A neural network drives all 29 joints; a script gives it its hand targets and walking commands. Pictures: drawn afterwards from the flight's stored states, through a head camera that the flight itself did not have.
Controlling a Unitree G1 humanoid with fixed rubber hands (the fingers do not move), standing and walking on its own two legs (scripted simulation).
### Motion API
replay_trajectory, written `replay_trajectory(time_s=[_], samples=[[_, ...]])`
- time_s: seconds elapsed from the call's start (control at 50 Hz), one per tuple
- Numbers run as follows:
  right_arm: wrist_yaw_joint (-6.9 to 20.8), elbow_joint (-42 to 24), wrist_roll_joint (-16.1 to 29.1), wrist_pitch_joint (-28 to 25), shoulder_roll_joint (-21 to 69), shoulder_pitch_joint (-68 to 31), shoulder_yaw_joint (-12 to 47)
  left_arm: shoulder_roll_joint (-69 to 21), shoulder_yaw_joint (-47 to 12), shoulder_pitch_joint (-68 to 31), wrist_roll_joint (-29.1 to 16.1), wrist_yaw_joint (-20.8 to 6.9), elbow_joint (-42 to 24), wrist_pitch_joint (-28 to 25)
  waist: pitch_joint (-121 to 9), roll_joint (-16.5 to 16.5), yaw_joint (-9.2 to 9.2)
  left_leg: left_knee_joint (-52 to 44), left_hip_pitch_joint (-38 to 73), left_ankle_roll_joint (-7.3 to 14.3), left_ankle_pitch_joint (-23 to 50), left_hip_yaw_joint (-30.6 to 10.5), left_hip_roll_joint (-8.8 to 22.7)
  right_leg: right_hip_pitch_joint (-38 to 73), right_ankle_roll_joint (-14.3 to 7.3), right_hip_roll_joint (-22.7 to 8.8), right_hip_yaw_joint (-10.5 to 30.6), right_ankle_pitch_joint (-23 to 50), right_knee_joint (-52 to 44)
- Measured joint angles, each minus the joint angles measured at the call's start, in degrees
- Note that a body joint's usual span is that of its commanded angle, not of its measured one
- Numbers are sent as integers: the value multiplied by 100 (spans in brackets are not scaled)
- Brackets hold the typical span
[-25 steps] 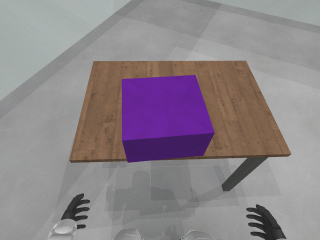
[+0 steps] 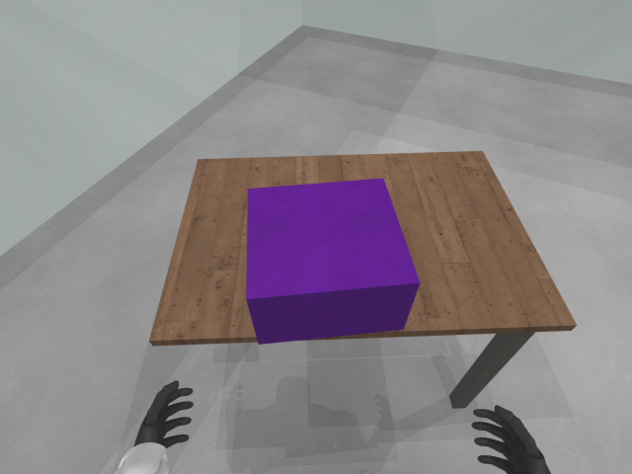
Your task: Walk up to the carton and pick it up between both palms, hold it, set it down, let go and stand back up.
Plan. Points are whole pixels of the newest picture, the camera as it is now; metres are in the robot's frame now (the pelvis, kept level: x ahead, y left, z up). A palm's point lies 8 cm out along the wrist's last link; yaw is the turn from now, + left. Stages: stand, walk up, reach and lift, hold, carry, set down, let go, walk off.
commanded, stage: reach and lift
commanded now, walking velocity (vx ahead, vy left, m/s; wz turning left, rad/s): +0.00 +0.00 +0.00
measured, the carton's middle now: (323, 257) +0.51 +0.03 -0.10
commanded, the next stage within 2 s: none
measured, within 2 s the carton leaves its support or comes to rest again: neither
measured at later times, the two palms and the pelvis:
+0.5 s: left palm (163, 433) +0.17 +0.23 -0.06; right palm (517, 430) +0.20 -0.23 -0.06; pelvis +0.03 -0.01 +0.00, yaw +2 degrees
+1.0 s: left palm (167, 409) +0.20 +0.23 -0.05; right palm (516, 399) +0.24 -0.23 -0.04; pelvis +0.02 -0.01 -0.01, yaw +1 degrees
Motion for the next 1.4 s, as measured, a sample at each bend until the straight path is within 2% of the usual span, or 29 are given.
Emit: replay_trajectory(time_s=[0.12,0.24,0.54,0.78,0.86,1.02,1.4], samples=[[58,47,289,-290,-200,46,144,-154,-23,164,5,87,90,-537,-63,-91,126,-158,87,-14,31,37,14,59,-8,29,46,34,-135],[110,265,646,-683,-240,-40,306,-107,-74,376,-26,156,159,-1102,-93,-192,166,-159,105,-52,-16,-39,49,134,-37,69,-17,5,-212],[91,1025,1403,-1984,-49,-203,818,-89,-209,522,-259,24,507,-2667,-268,-103,-40,98,117,-93,-285,-262,69,298,-53,96,-190,-239,-130],[140,1167,1926,-2769,-306,-188,1207,-133,-316,496,-532,0,736,-3603,-369,-36,-28,521,-222,-90,-489,-266,81,-61,-55,109,-146,-438,309],[162,1170,1976,-2740,-350,-367,1234,-76,-346,335,-648,28,820,-3637,-348,-60,-24,649,-373,-95,-512,-279,80,-219,-66,110,-142,-470,453],[130,1082,1940,-2372,-381,-1033,1206,6,-280,-237,-835,97,948,-3355,-375,-90,-17,738,-644,-102,-467,-266,64,-533,-80,105,-97,-452,611],[3,1312,2016,-1622,-483,-2245,1137,149,-201,-1247,-1107,41,1189,-2836,-520,-62,-15,642,-992,-112,-315,-363,23,-845,-90,98,-133,-326,507]])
